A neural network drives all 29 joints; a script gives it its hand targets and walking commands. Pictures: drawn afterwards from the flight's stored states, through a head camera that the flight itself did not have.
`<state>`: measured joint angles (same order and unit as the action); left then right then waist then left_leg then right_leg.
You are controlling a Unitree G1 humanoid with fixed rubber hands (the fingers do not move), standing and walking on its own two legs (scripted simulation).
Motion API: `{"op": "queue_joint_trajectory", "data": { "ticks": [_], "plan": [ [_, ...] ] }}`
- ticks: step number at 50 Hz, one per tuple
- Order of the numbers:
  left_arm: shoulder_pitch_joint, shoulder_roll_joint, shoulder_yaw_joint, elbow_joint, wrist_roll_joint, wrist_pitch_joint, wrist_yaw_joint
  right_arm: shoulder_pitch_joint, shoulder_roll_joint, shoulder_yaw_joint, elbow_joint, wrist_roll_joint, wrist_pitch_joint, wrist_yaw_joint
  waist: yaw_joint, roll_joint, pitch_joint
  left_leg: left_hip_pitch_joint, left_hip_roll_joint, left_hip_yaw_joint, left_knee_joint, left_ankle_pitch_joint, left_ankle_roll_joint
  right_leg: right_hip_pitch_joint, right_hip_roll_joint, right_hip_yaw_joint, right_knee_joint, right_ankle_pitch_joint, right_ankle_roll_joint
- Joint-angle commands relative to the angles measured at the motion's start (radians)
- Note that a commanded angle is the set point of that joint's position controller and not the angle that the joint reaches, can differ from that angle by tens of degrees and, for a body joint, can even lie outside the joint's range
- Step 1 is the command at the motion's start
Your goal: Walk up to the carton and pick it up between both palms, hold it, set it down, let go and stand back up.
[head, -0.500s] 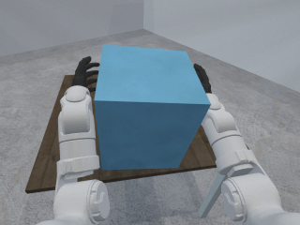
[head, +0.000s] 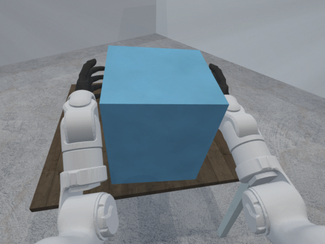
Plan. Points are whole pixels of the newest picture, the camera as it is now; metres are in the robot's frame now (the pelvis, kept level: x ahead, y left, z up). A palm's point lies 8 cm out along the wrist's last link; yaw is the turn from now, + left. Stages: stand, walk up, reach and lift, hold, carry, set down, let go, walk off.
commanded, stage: hold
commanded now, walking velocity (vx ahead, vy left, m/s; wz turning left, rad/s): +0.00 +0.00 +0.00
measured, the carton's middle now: (155, 117) +0.36 +0.01 +0.18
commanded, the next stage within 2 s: none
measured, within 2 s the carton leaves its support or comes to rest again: neither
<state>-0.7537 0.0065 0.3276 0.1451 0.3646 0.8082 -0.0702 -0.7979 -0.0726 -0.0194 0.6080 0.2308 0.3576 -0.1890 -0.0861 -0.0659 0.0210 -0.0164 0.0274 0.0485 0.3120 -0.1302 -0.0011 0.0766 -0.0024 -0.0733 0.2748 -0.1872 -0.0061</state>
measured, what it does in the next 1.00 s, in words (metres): stands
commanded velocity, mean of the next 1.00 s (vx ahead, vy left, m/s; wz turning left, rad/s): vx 0.00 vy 0.00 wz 0.00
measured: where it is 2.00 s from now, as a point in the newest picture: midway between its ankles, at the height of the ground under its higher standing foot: outside the picture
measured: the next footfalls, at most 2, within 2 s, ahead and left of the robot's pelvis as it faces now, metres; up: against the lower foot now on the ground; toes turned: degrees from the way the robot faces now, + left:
none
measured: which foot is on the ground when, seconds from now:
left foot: down 0.00-1.00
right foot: down 0.00-1.00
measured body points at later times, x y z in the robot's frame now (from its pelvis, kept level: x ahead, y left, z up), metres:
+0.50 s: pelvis +0.00 -0.01 +0.00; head -0.07 +0.02 +0.44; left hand +0.38 +0.16 +0.26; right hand +0.39 -0.14 +0.25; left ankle +0.04 +0.12 -0.75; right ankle -0.01 -0.11 -0.75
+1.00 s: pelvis +0.00 +0.00 +0.00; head -0.07 +0.02 +0.44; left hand +0.38 +0.17 +0.26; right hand +0.38 -0.14 +0.25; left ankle +0.04 +0.12 -0.75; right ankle -0.01 -0.11 -0.75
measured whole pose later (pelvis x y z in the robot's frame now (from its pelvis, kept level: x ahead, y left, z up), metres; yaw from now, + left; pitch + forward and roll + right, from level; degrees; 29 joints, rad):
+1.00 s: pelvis +0.00 +0.00 +0.00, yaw +0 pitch -9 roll +0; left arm -0.77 0.03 0.34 0.14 0.34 0.86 -0.08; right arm -0.86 -0.09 0.00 0.59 0.29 0.47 -0.23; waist -0.09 -0.05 -0.03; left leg -0.03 0.03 0.05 0.32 -0.14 -0.01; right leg 0.06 0.00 -0.07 0.28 -0.19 -0.01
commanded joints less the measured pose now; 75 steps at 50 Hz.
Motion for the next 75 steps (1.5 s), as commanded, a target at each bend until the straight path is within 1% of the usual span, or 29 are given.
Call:
{"op": "queue_joint_trajectory", "data": {
  "ticks": [1,2,4,6,7,8,11,14,17,20,23,26,28,34,40,48,54,55,56,58,59,61,63,64,66,69,75],
  "plan": [
    [-0.546,-0.525,-0.474,-0.142,-0.210,-0.030,-0.099,-0.825,0.545,0.383,-0.408,0.156,-0.027,0.052,-0.008,0.093,-0.456,0.241,-0.063,-0.003,0.071,0.375,-0.019,-0.019,0.071,-0.003,-0.014,0.301,0.059],
    [-0.537,-0.507,-0.452,-0.120,-0.198,-0.023,-0.102,-0.799,0.534,0.371,-0.374,0.150,-0.011,0.049,-0.012,0.079,-0.408,0.225,-0.065,0.004,0.057,0.333,-0.015,-0.028,0.068,-0.003,-0.019,0.280,0.064],
    [-0.521,-0.475,-0.389,-0.050,-0.153,0.000,-0.120,-0.740,0.515,0.325,-0.271,0.116,0.022,0.053,-0.009,0.055,-0.267,0.151,-0.060,0.022,-0.007,0.178,0.001,-0.052,0.059,-0.001,-0.041,0.160,0.065],
    [-0.543,-0.465,-0.361,-0.004,-0.130,0.019,-0.143,-0.745,0.506,0.278,-0.215,0.089,0.044,0.065,0.002,0.058,-0.185,0.069,-0.049,0.026,-0.066,0.042,0.014,-0.069,0.052,0.004,-0.058,0.038,0.051],
    [-0.560,-0.470,-0.362,0.006,-0.129,0.023,-0.152,-0.764,0.507,0.261,-0.207,0.084,0.049,0.070,0.004,0.066,-0.175,0.042,-0.047,0.025,-0.080,0.011,0.015,-0.065,0.051,0.008,-0.057,0.014,0.045],
    [-0.578,-0.480,-0.368,0.010,-0.134,0.023,-0.158,-0.784,0.511,0.249,-0.209,0.084,0.051,0.073,0.003,0.076,-0.181,0.029,-0.047,0.023,-0.082,0.006,0.012,-0.058,0.051,0.010,-0.054,0.010,0.041],
    [-0.621,-0.510,-0.397,-0.007,-0.167,0.007,-0.159,-0.836,0.530,0.244,-0.245,0.102,0.044,0.072,-0.009,0.099,-0.271,0.075,-0.053,0.017,-0.039,0.094,-0.004,-0.054,0.055,0.012,-0.047,0.080,0.044],
    [-0.628,-0.509,-0.406,-0.019,-0.190,-0.008,-0.149,-0.841,0.540,0.274,-0.262,0.127,0.050,0.059,-0.017,0.097,-0.342,0.129,-0.063,0.012,-0.002,0.161,-0.009,-0.056,0.057,0.013,-0.041,0.165,0.058],
    [-0.606,-0.485,-0.372,0.000,-0.176,-0.006,-0.150,-0.810,0.537,0.289,-0.231,0.132,0.064,0.054,-0.009,0.080,-0.322,0.120,-0.066,0.014,-0.011,0.143,-0.003,-0.052,0.055,0.012,-0.040,0.172,0.065],
    [-0.603,-0.475,-0.353,0.006,-0.164,-0.002,-0.157,-0.808,0.535,0.291,-0.223,0.136,0.068,0.057,0.006,0.075,-0.307,0.103,-0.064,0.013,-0.022,0.137,0.000,-0.046,0.058,0.010,-0.042,0.150,0.061],
    [-0.614,-0.485,-0.367,-0.017,-0.172,-0.005,-0.155,-0.828,0.542,0.302,-0.256,0.152,0.062,0.056,0.008,0.079,-0.336,0.123,-0.065,0.007,-0.005,0.192,-0.006,-0.038,0.064,0.008,-0.038,0.180,0.061],
    [-0.618,-0.495,-0.389,-0.043,-0.187,-0.011,-0.147,-0.834,0.546,0.318,-0.289,0.168,0.060,0.050,0.002,0.082,-0.356,0.150,-0.067,0.003,0.014,0.242,-0.013,-0.043,0.067,0.007,-0.033,0.220,0.065],
    [-0.613,-0.495,-0.393,-0.047,-0.189,-0.010,-0.144,-0.823,0.543,0.320,-0.288,0.168,0.064,0.048,-0.003,0.082,-0.343,0.152,-0.066,0.003,0.014,0.240,-0.015,-0.052,0.067,0.007,-0.034,0.217,0.065],
    [-0.605,-0.494,-0.391,-0.042,-0.179,0.003,-0.150,-0.799,0.527,0.294,-0.260,0.152,0.077,0.053,-0.007,0.094,-0.293,0.119,-0.058,0.006,-0.011,0.185,-0.018,-0.061,0.066,0.009,-0.041,0.150,0.053],
    [-0.611,-0.501,-0.412,-0.068,-0.196,0.001,-0.144,-0.804,0.527,0.299,-0.283,0.160,0.078,0.053,-0.015,0.105,-0.333,0.138,-0.059,0.002,0.005,0.216,-0.027,-0.056,0.067,0.009,-0.035,0.179,0.055],
    [-0.602,-0.492,-0.395,-0.059,-0.185,0.004,-0.143,-0.804,0.530,0.307,-0.276,0.157,0.080,0.057,-0.002,0.094,-0.324,0.128,-0.059,0.002,-0.004,0.198,-0.019,-0.052,0.068,0.008,-0.036,0.167,0.055],
    [-0.607,-0.493,-0.393,-0.051,-0.185,0.001,-0.143,-0.814,0.537,0.311,-0.282,0.158,0.077,0.055,0.000,0.084,-0.328,0.134,-0.061,0.004,0.000,0.199,-0.014,-0.056,0.067,0.010,-0.037,0.178,0.058],
    [-0.618,-0.547,-0.489,-0.219,-0.254,-0.017,-0.133,-0.831,0.574,0.382,-0.439,0.201,0.050,0.051,-0.016,0.089,-0.535,0.193,-0.062,-0.013,0.047,0.347,-0.030,0.021,0.078,0.001,-0.002,0.337,0.066],
    [-0.611,-0.528,-0.498,-0.195,-0.260,-0.014,-0.122,-0.812,0.546,0.392,-0.421,0.221,0.063,0.040,-0.031,0.114,-0.498,0.210,-0.069,-0.020,0.070,0.398,-0.044,0.019,0.078,0.007,-0.002,0.387,0.067],
    [-0.584,-0.503,-0.448,-0.132,-0.226,-0.004,-0.124,-0.783,0.526,0.373,-0.369,0.202,0.085,0.033,-0.029,0.089,-0.395,0.185,-0.074,-0.015,0.044,0.315,-0.034,-0.013,0.070,0.007,-0.021,0.317,0.077],
    [-0.561,-0.484,-0.420,-0.099,-0.200,0.005,-0.131,-0.753,0.512,0.353,-0.326,0.186,0.096,0.033,-0.027,0.078,-0.334,0.160,-0.072,-0.010,0.020,0.258,-0.028,-0.026,0.065,0.008,-0.030,0.272,0.075],
    [-0.562,-0.464,-0.382,-0.054,-0.170,0.018,-0.150,-0.740,0.501,0.314,-0.265,0.156,0.110,0.038,-0.015,0.071,-0.246,0.096,-0.065,-0.003,-0.028,0.139,-0.015,-0.051,0.055,0.009,-0.045,0.161,0.065],
    [-0.614,-0.464,-0.367,-0.020,-0.160,0.023,-0.166,-0.784,0.504,0.276,-0.231,0.132,0.113,0.052,-0.008,0.074,-0.208,0.043,-0.056,0.002,-0.061,0.053,-0.003,-0.070,0.049,0.011,-0.054,0.064,0.052],
    [-0.636,-0.471,-0.369,-0.015,-0.162,0.021,-0.171,-0.807,0.510,0.265,-0.227,0.128,0.110,0.059,-0.007,0.079,-0.213,0.031,-0.053,0.003,-0.065,0.044,-0.002,-0.068,0.050,0.011,-0.052,0.053,0.047],
    [-0.666,-0.488,-0.376,-0.013,-0.170,0.015,-0.172,-0.844,0.524,0.260,-0.234,0.131,0.102,0.065,-0.006,0.090,-0.247,0.037,-0.052,0.002,-0.055,0.068,-0.004,-0.061,0.053,0.012,-0.046,0.069,0.043],
    [-0.676,-0.501,-0.380,-0.001,-0.182,0.003,-0.166,-0.869,0.539,0.269,-0.244,0.144,0.094,0.065,-0.006,0.092,-0.301,0.072,-0.057,0.001,-0.031,0.118,-0.008,-0.056,0.056,0.013,-0.042,0.114,0.048],
    [-0.654,-0.469,-0.329,0.070,-0.164,-0.002,-0.171,-0.848,0.519,0.246,-0.178,0.127,0.094,0.067,-0.003,0.068,-0.289,0.060,-0.059,0.005,-0.047,0.067,0.006,-0.066,0.051,0.014,-0.051,0.081,0.053]
  ]
}}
